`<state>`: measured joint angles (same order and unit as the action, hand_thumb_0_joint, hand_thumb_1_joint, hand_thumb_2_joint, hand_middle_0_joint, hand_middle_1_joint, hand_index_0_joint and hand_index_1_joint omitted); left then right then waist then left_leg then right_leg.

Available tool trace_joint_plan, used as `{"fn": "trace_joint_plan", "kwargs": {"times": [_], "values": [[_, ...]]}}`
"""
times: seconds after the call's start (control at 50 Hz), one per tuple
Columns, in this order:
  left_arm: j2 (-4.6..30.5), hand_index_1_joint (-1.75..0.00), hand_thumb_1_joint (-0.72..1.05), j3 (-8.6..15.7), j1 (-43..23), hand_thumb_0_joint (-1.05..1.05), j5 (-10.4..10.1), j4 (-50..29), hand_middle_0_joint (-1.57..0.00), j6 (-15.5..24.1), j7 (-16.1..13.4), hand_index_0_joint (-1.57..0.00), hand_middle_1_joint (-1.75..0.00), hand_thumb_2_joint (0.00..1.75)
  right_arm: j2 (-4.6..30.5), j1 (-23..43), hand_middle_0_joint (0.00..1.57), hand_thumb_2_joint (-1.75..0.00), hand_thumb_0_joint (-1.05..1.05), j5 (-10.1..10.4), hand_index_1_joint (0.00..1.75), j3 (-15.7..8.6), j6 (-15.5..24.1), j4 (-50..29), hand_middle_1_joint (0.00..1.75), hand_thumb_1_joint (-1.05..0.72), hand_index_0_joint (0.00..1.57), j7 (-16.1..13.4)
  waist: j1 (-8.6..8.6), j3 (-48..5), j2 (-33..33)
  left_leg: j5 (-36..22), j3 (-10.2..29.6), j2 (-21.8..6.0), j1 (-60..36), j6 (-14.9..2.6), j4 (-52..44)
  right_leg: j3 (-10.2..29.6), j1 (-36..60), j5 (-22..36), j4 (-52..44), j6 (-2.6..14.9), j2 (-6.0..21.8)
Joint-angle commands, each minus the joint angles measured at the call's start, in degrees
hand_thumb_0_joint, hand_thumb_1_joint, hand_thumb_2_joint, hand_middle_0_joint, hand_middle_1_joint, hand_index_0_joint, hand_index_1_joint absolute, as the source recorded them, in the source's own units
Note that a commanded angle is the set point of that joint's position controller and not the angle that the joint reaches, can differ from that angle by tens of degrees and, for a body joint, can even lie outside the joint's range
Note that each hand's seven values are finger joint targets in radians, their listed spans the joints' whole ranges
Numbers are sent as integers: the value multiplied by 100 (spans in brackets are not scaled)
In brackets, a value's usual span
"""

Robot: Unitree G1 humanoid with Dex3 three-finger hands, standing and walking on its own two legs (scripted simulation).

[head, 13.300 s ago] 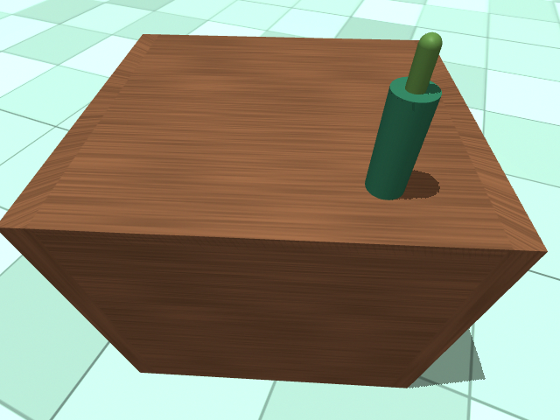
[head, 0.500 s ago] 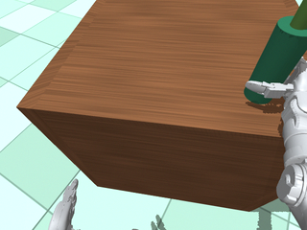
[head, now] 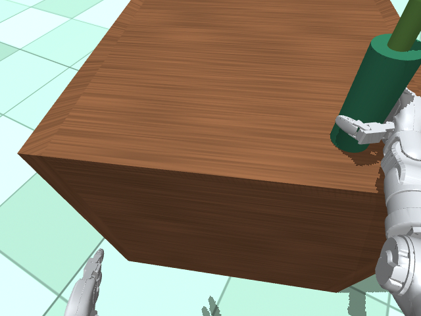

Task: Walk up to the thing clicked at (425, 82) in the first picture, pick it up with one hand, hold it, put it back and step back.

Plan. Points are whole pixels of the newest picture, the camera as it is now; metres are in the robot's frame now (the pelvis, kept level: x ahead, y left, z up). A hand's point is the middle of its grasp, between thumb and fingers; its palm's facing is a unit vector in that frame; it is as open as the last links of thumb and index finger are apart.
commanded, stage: settle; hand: right
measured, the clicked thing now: (379, 81) +0.48 -0.21 +0.20
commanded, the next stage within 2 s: lift in 0.50 s
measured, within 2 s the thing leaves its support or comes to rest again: leaves its support in 0.08 s
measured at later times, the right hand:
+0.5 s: hand (367, 111) +0.46 -0.21 +0.15, palm faces +0.20 +0.98 -0.02, open 10.4 cm
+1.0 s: hand (385, 101) +0.42 -0.21 +0.20, palm faces +0.18 +0.98 -0.03, open 10.4 cm
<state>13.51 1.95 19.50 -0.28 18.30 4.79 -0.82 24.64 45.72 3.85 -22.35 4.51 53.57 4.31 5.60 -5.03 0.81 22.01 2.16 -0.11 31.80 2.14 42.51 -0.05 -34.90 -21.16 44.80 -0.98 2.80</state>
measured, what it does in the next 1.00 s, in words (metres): stands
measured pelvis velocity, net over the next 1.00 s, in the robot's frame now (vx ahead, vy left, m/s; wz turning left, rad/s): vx -0.01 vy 0.00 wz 0.00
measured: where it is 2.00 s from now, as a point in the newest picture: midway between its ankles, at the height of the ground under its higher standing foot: outside the picture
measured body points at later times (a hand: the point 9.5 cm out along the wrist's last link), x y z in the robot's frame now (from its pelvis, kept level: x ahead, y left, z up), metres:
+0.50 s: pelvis +0.00 +0.00 +0.01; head +0.04 +0.00 +0.46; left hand +0.14 +0.26 -0.06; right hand +0.44 -0.26 +0.15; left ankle -0.01 +0.15 -0.71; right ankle +0.01 -0.13 -0.71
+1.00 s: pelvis -0.01 +0.00 +0.01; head +0.00 +0.01 +0.46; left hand +0.14 +0.26 -0.05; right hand +0.41 -0.26 +0.20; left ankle -0.01 +0.15 -0.71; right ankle +0.01 -0.13 -0.71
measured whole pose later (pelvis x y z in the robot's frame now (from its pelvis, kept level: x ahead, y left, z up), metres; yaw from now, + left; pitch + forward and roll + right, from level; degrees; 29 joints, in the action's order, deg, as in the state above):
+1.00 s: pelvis -0.01 +0.00 +0.01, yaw +0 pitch +5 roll +1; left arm 13.4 2.2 17.8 -1.2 25.0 7.6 -5.0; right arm 21.2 39.4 7.6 -18.5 -9.9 34.8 3.4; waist 2.5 -4.0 2.6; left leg 18.9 2.4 -0.8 22.3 2.2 36.6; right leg -0.5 -24.9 -17.7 38.0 -0.9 2.2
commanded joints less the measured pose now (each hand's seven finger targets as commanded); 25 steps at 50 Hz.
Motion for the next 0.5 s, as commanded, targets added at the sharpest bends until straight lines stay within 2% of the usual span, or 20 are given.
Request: {"fn": "trace_joint_plan", "kwargs": {"times": [0.0, 0.02, 0.04, 0.06, 0.08, 0.1, 0.14, 0.16, 0.2, 0.22, 0.26, 0.28, 0.3, 0.32, 0.34, 0.36, 0.38, 0.42, 0.44, 0.48], "values": [[529, -6, -55, 70, -393, 0, -33, -827, -6, 363, -77, -6, -6, 6, 1311, 3548, 126, -131, 0, 342, 142, -11, 645, -1726, 142, -18, 131, 19, 45, -2576, 474, -2211, -354, 174, -592, -164, -526, -44, 2097, 2450, -434, 113, -111], [1125, -6, -56, 548, -1297, 0, -48, -1868, -6, 501, -182, -6, -6, 6, 2442, 4813, 127, -132, 0, 342, 143, -526, 856, -3449, 142, -20, 132, -55, -41, -4164, 745, -2686, -314, 120, -1098, -133, -421, -60, 2751, 2836, -314, 128, -118], [1428, -6, -56, 863, -588, 0, 7, -1447, -6, 467, -268, -5, -5, 7, 2939, 5168, 128, -134, 0, 328, 145, -716, 828, -3930, 145, -18, 133, -105, -67, -4443, 938, -2911, -304, 115, -1247, -146, -332, -90, 2985, 3007, -255, 116, -145], [872, -6, -56, 363, -34, 0, 10, -825, -5, 405, -217, -5, -5, 7, 1942, 3423, 128, -134, 0, 297, 146, -233, 491, -2133, 146, -13, 134, -52, -129, -3120, 699, -2755, -380, 161, -937, -158, -371, -64, 2532, 2955, -326, 109, -176], [623, -6, -56, 374, 872, 0, -16, 206, -5, 248, -178, -5, -6, 7, 999, 2584, 129, -136, 0, 394, 147, 197, 315, -1376, 147, -11, 134, 26, 63, -1916, 461, -2417, -371, 166, -606, -150, -569, -75, 2104, 2451, -476, 152, -196], [300, -6, -56, -11, 321, 0, -49, -4, -5, 272, -126, -5, -6, 7, 561, 2613, 126, -136, 0, 419, 146, 412, 295, -761, 146, -11, 132, 50, 176, -1375, 89, -2192, -372, 168, -458, -119, -676, -69, 1733, 2109, -571, 191, -171], [1562, -6, -57, 813, -1656, 0, -60, -2344, -6, 597, -320, -5, -5, 7, 3045, 5369, 126, -133, 0, 373, 143, -844, 774, -4037, 143, -17, 131, -156, -58, -4801, 485, -3176, -269, 69, -1620, -81, -431, -91, 3044, 3066, -355, 164, -141], [1447, -6, -57, 913, -212, 0, 12, -1056, -5, 455, -351, -5, -5, 7, 2958, 4755, 128, -137, 0, 306, 148, -689, 572, -3631, 147, -17, 134, -149, -85, -4050, 882, -3197, -294, 107, -1271, -115, -380, -108, 2999, 3199, -304, 139, -177], [274, -6, -55, 177, 1286, 0, -34, 885, -5, 189, -180, -5, -6, 6, 648, 2214, 129, -140, 0, 426, 151, 366, 78, -751, 151, -10, 135, 38, 122, -1009, 380, -2360, -371, 168, -428, -145, -674, -99, 1870, 2407, -605, 154, -207], [120, -6, -55, -115, 327, 0, -49, 398, -5, 296, -129, -5, -6, 6, 499, 2927, 125, -135, 0, 469, 146, 482, 273, -1059, 146, -9, 131, 45, 214, -989, 241, -2090, -363, 145, -328, -144, -757, -78, 1642, 2126, -663, 162, -144], [1471, -5, -56, 636, -2111, 0, -46, -2938, -6, 713, -319, -5, -5, 6, 3464, 6117, 127, -136, 0, 341, 147, -954, 826, -5012, 147, -16, 133, -151, -151, -5391, 688, -3356, -230, 49, -1839, -84, -431, -127, 3336, 3347, -311, 155, -154], [1036, -6, -57, 620, -101, 0, 35, -927, -5, 425, -346, -4, -5, 8, 2970, 4106, 130, -138, 0, 268, 149, -696, 431, -3215, 149, -20, 135, -131, -264, -3412, 1177, -3154, -277, 112, -1236, -150, -409, -144, 2782, 3238, -348, 104, -217], [274, -6, -55, 49, 1174, 0, -10, 831, -5, 190, -207, -4, -5, 7, 1235, 2096, 130, -141, 0, 383, 152, 90, 17, -1205, 152, -12, 136, 3, -169, -1497, 700, -2547, -348, 159, -748, -177, -618, -117, 2086, 2747, -593, 109, -227], [-144, -6, -54, -193, 1180, 0, -36, 1331, -5, 146, -94, -5, -6, 6, 167, 2190, 127, -142, 0, 483, 152, 716, 3, -705, 151, -10, 133, 139, 150, -406, 512, -2008, -355, 165, -278, -186, -798, -110, 1634, 2128, -743, 125, -198], [244, -6, -54, -147, -684, 0, -73, -653, -6, 467, -139, -6, -6, 5, 926, 4037, 123, -138, 0, 524, 147, 313, 409, -2573, 147, -11, 129, 26, 112, -2210, 452, -2303, -294, 124, -772, -114, -769, -80, 2157, 2352, -666, 155, -132], [1516, -6, -56, 694, -2594, 0, -79, -2664, -6, 784, -338, -5, -5, 5, 2937, 6048, 126, -139, 0, 468, 148, -897, 751, -4584, 148, -18, 131, -164, -102, -5335, 668, -3080, -239, 66, -1818, -92, -574, -85, 3389, 3120, -437, 138, -110], [1468, -6, -57, 895, -607, 0, 32, -1185, -5, 571, -376, -4, -5, 7, 3718, 5445, 129, -143, 0, 302, 152, -995, 545, -4963, 152, -21, 135, -169, -257, -4779, 1592, -3151, -214, 75, -1492, -169, -462, -152, 3469, 3317, -367, 104, -204], [378, -6, -55, 205, 1003, 0, -41, 974, -5, 211, -232, -5, -6, 6, 753, 1424, 127, -148, 0, 447, 156, 264, -319, -942, 156, -10, 135, 12, -61, -974, 498, -2072, -396, 207, -555, -187, -795, -68, 1984, 2344, -786, 101, -194], [202, -6, -54, 70, 466, 0, -56, 834, -5, 296, -195, -5, -6, 5, 608, 2862, 124, -144, 0, 518, 152, 477, -58, -1520, 151, -8, 130, 25, 182, -899, 451, -1889, -349, 153, -412, -148, -925, -99, 1815, 1884, -821, 152, -156], [1726, -6, -57, 856, -2484, 0, -31, -2828, -5, 809, -414, -4, -4, 6, 3484, 6542, 125, -141, 0, 459, 149, -1002, 600, -5541, 149, -20, 131, -250, -148, -5624, 713, -3084, -234, 59, -2045, -114, -559, -106, 3448, 2992, -469, 146, -135]]}}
